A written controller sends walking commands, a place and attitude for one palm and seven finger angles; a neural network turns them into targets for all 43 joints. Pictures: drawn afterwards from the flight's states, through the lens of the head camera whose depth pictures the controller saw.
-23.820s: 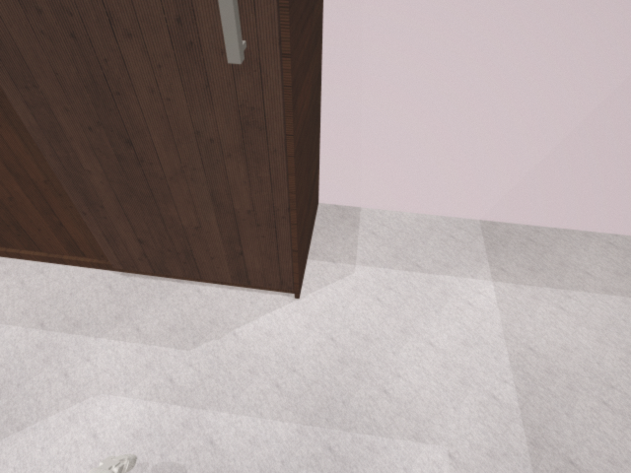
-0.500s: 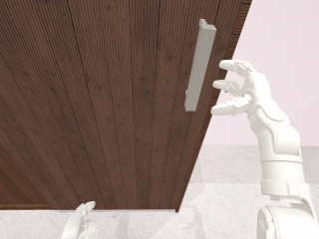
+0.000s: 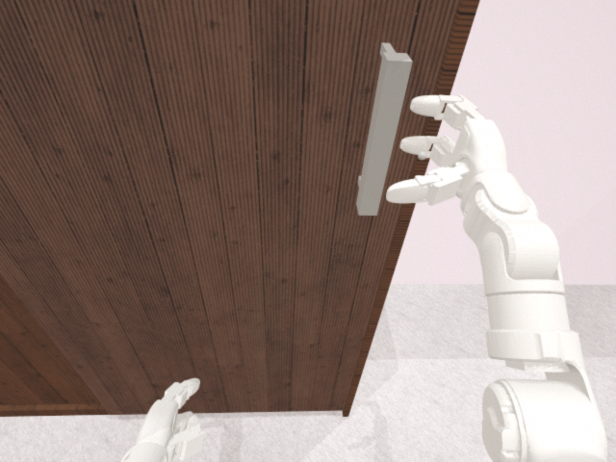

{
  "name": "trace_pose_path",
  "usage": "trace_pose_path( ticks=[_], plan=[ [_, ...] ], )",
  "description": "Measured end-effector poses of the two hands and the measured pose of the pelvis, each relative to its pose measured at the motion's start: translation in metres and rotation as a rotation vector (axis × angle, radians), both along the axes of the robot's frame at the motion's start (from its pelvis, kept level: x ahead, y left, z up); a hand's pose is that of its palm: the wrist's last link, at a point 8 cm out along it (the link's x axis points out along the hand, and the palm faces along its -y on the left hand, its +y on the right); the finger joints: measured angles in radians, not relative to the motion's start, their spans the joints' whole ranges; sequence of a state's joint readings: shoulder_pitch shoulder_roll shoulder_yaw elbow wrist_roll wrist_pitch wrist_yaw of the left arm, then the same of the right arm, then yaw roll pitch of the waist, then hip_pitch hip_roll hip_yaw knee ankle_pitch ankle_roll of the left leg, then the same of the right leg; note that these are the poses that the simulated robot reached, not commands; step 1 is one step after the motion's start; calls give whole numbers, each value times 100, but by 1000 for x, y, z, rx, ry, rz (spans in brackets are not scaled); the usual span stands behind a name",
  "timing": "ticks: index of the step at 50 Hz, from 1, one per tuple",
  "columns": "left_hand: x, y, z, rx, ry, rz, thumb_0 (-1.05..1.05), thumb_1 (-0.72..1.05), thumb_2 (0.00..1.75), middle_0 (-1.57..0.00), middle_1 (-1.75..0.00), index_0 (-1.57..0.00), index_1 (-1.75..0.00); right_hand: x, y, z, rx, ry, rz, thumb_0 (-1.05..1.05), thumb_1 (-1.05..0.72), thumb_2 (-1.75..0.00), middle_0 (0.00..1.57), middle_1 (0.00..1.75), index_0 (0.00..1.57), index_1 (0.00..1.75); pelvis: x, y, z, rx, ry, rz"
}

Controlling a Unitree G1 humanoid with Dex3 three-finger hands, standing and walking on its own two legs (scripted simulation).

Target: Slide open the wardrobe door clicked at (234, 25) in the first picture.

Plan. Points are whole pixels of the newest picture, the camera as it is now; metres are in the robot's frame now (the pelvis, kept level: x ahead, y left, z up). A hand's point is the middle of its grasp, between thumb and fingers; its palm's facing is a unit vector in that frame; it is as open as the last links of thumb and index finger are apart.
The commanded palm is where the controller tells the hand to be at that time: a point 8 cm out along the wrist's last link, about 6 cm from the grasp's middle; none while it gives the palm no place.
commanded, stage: feel for the door with the fingertips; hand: right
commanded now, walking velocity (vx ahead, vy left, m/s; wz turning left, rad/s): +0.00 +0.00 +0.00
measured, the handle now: (376, 135) +0.45 -0.07 +0.25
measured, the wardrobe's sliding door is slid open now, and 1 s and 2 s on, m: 0.00 0.00 0.00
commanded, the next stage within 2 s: slide the fingers in behind the handle in 0.32 s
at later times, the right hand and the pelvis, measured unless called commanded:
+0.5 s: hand (408, 145) +0.41 -0.10 +0.26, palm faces -0.03 +1.00 -0.01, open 13.6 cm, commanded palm +0.40 -0.15 +0.25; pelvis -0.01 +0.00 +0.00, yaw +0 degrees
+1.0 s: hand (397, 155) +0.40 -0.08 +0.25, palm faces -0.05 +1.00 -0.01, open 14.0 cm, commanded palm +0.37 -0.14 +0.25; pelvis -0.01 +0.00 +0.00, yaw +1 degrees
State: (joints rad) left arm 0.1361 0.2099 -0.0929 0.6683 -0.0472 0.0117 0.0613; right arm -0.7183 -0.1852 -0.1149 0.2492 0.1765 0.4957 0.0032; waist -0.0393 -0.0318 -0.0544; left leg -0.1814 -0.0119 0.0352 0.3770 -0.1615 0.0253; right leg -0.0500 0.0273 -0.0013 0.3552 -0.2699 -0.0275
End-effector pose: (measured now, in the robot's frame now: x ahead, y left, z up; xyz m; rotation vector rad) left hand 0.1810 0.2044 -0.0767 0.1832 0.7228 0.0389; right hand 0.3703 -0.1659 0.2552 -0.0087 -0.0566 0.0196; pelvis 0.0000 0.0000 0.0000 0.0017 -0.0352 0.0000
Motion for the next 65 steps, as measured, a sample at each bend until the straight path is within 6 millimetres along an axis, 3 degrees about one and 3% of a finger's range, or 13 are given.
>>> trace_pose_path(
  ticks=[5, 15, 30, 45, 55, 65],
  plan=[
    [-11, 8, -7, 12, 37, 24, 1, 91, 90, -20, -30, -20, -30, 10, -3, -2, -21, 61, 2, -1, 50, -30, 30, 120, 30, 120, -1, 0, 0, 1, 4, -5],
    [-32, 20, -15, 24, 79, 68, 1, 91, 90, -20, -30, -20, -30, 20, 13, -3, 20, 35, 43, -1, 50, -30, 30, 120, 30, 120, -1, 0, 0, -2, 19, 6],
    [-42, 20, -16, 23, 86, 73, 1, 91, 90, -20, -30, -20, -30, 24, 11, 0, 0, 53, 15, -1, 50, -30, 37, 123, 35, 125, -7, 0, 1, -4, 23, 1],
    [-30, 15, -10, 3, 37, 58, 1, 91, 90, -20, -30, -20, -30, 9, 26, -8, 4, 27, 47, -1, 50, -30, 31, 120, 31, 121, -6, 0, 1, -4, 3, 10],
    [-13, 11, -4, 5, 18, 33, 1, 91, 90, -20, -30, -20, -30, 9, 25, 0, -3, 25, 31, -1, 50, -30, 30, 120, 30, 120, -3, 2, 1, -3, 1, 5],
    [-8, 10, -4, 2, 23, 19, 1, 91, 90, -20, -30, -20, -30, 4, 30, -5, 4, 29, 53, -1, 50, -30, 30, 120, 30, 120, 0, 1, 1, -2, -2, 2]
  ],
)
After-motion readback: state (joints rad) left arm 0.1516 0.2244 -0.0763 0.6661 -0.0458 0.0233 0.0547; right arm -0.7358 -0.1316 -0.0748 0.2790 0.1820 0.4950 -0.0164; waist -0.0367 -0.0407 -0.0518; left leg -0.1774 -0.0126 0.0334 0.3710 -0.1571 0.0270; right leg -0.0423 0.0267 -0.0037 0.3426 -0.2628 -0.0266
